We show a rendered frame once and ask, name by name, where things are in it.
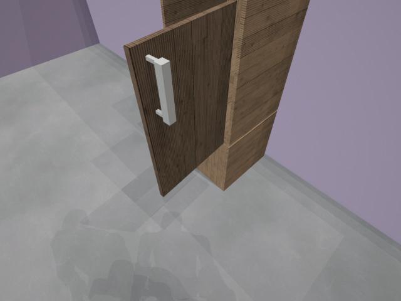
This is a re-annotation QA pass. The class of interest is handle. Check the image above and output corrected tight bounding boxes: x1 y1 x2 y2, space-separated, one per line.
145 55 176 125

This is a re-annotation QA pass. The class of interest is cupboard door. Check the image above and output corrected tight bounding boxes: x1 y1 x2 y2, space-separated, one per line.
123 0 237 197

